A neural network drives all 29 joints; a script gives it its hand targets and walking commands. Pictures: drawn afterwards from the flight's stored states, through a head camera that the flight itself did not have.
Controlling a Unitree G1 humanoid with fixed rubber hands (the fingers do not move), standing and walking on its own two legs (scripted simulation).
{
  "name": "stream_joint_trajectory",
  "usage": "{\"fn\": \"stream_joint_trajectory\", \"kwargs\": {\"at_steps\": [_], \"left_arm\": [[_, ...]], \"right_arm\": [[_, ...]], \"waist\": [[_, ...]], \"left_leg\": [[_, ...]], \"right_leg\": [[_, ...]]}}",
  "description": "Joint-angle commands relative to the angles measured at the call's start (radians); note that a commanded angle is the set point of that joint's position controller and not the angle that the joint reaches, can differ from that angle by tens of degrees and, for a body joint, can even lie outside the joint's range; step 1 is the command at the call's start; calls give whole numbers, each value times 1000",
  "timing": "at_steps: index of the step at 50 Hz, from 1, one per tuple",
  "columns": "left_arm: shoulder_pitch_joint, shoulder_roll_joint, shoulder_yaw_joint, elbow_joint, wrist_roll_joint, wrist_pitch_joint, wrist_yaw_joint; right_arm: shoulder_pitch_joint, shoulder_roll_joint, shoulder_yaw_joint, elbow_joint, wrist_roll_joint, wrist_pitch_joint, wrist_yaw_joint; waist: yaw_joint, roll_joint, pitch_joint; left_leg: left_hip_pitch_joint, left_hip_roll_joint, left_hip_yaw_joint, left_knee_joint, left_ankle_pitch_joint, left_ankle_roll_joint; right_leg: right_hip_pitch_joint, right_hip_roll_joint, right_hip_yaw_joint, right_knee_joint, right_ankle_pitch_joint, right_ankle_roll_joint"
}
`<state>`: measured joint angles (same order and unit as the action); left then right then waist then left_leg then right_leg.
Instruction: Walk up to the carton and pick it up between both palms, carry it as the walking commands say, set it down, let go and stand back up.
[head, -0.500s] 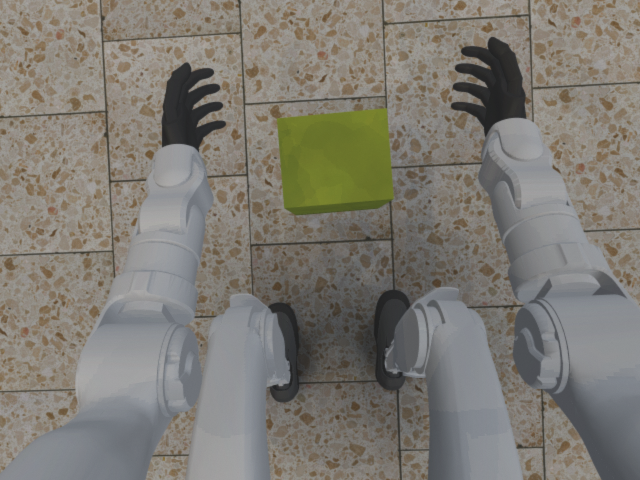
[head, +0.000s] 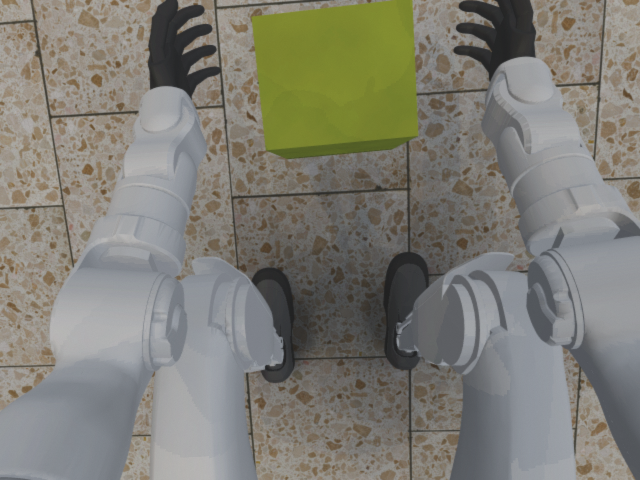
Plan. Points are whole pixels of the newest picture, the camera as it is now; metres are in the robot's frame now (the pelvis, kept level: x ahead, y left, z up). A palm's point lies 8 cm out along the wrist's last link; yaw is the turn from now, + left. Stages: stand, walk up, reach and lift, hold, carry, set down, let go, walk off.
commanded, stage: reach and lift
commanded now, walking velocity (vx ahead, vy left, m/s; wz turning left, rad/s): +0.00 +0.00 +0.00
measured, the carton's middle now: (335, 96) +0.51 -0.01 -0.30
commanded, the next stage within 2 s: none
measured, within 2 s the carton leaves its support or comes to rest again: leaves its support in 1.74 s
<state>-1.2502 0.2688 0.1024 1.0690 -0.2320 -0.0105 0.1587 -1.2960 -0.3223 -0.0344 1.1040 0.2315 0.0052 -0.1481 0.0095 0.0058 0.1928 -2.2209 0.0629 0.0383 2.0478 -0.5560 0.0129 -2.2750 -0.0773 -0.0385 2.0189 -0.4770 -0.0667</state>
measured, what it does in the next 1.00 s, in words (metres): stands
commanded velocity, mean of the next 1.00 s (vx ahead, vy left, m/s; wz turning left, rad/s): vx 0.00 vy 0.00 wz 0.00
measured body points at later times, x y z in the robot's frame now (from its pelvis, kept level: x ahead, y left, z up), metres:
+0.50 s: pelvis +0.00 +0.01 -0.04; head +0.36 +0.00 +0.21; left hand +0.53 +0.18 -0.23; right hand +0.54 -0.18 -0.23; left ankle +0.11 +0.12 -0.37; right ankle +0.13 -0.11 -0.37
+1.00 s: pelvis +0.00 +0.01 -0.04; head +0.37 +0.00 +0.21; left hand +0.54 +0.14 -0.23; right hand +0.54 -0.15 -0.24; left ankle +0.11 +0.12 -0.37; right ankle +0.13 -0.11 -0.37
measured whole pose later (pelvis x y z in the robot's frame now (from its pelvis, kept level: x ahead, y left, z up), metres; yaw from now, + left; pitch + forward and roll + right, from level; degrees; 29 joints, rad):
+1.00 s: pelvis +0.00 +0.01 -0.04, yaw +0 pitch +40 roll +1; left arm -1.48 0.25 -0.01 1.26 -0.27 -0.07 0.16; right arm -1.50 -0.32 0.03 1.31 0.27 -0.08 -0.14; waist 0.02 0.01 0.31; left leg -2.32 0.03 0.03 2.16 -0.54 0.02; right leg -2.36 -0.07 -0.02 2.13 -0.47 -0.04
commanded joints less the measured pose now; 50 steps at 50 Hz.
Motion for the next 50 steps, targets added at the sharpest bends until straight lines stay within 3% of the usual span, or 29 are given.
{"fn": "stream_joint_trajectory", "kwargs": {"at_steps": [1,7,10,18,33,50], "left_arm": [[-223,115,-7,-51,-20,-32,0],[-245,104,-57,20,-66,-62,-9],[-225,73,-78,90,-91,-59,-25],[-261,73,-115,93,-122,-68,-23],[-303,48,-117,98,-88,-62,-15],[-317,-39,-105,107,-27,-78,9]], "right_arm": [[-248,-93,12,-64,18,-31,-1],[-238,-51,73,43,75,-51,15],[-232,-61,75,79,76,-61,27],[-246,-89,73,93,89,-78,29],[-294,-86,55,111,79,-82,39],[-303,-3,59,122,32,-106,6]], "waist": [[14,-47,-1091],[30,-39,-1016],[10,-38,-953],[-1,-33,-1012],[-2,-20,-933],[1,-23,-952]], "left_leg": [[393,-96,-7,-140,236,-33],[382,-88,-21,-88,276,-30],[344,-81,-34,-68,275,-35],[391,-82,-40,-39,308,-34],[386,-91,-54,-65,250,-30],[388,-126,-52,-59,273,-29]], "right_leg": [[740,105,79,-92,260,63],[676,98,95,-36,287,61],[635,90,102,-22,287,60],[629,85,87,12,305,64],[535,86,72,-1,233,60],[573,122,70,-8,263,60]]}}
